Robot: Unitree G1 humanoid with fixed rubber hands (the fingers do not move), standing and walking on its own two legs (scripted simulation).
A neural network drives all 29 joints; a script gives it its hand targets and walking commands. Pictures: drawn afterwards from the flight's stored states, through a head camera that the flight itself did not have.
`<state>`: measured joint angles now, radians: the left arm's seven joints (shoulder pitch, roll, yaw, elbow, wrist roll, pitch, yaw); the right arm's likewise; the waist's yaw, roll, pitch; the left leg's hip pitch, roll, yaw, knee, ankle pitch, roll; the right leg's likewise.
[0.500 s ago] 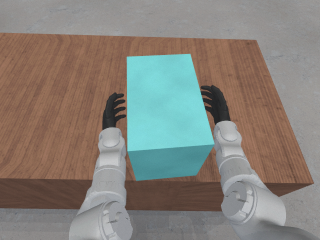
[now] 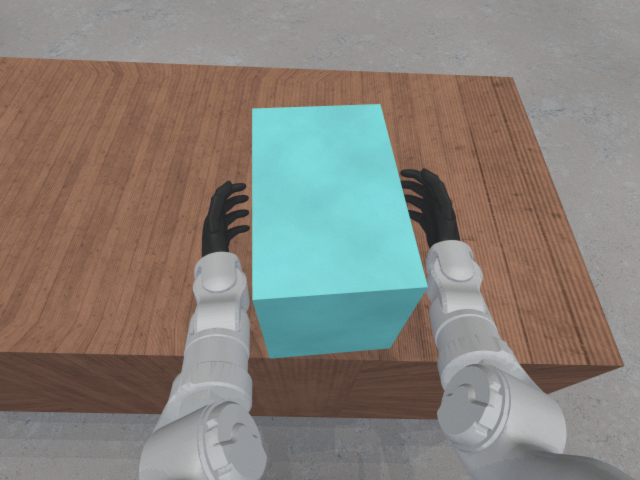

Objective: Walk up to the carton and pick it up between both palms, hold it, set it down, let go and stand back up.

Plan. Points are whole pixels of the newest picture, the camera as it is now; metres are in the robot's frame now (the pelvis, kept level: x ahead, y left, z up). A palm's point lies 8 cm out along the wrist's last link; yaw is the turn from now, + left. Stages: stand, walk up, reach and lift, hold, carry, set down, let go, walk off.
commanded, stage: set down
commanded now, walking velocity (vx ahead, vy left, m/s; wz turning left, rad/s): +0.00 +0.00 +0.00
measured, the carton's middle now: (324, 233) +0.47 +0.02 -0.04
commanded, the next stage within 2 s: none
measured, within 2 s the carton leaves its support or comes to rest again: neither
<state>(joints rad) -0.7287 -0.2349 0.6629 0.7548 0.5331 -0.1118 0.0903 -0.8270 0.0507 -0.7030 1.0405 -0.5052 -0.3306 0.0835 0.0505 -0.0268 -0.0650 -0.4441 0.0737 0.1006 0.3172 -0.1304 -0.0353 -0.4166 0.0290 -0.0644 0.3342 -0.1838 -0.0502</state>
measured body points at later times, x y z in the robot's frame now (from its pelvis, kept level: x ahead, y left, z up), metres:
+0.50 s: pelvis -0.01 +0.00 -0.01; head +0.10 +0.00 +0.42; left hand +0.42 +0.16 +0.00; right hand +0.46 -0.12 +0.01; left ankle -0.01 +0.14 -0.74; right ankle -0.03 -0.08 -0.74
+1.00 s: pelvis -0.03 -0.01 -0.04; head +0.08 -0.02 +0.40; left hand +0.42 +0.18 +0.01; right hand +0.48 -0.16 +0.02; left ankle -0.01 +0.15 -0.74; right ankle -0.03 -0.08 -0.74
